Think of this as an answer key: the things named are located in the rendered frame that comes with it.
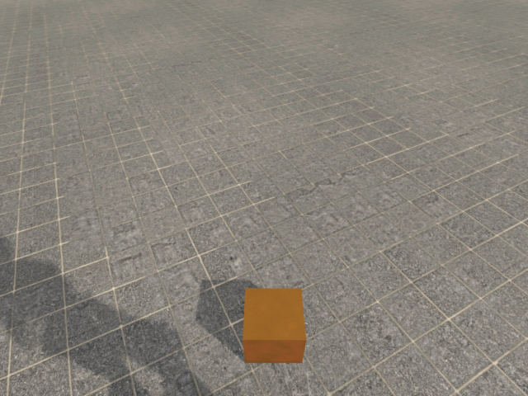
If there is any carton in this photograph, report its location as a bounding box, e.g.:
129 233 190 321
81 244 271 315
243 288 306 363

